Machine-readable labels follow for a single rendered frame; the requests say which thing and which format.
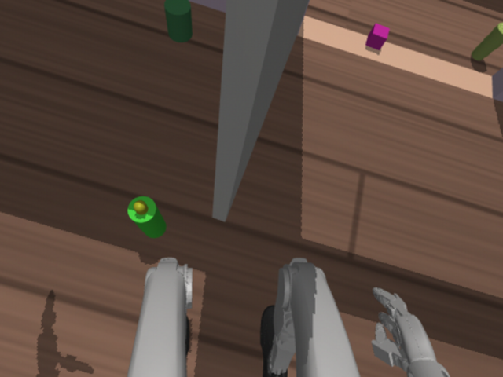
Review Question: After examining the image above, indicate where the right robot arm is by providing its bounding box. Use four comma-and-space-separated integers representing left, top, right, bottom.
406, 360, 450, 377

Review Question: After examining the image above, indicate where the right robot foot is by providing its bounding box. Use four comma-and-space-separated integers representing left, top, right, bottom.
260, 305, 288, 377

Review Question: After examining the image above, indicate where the right robot hand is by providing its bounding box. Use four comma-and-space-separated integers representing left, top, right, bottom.
371, 287, 437, 372

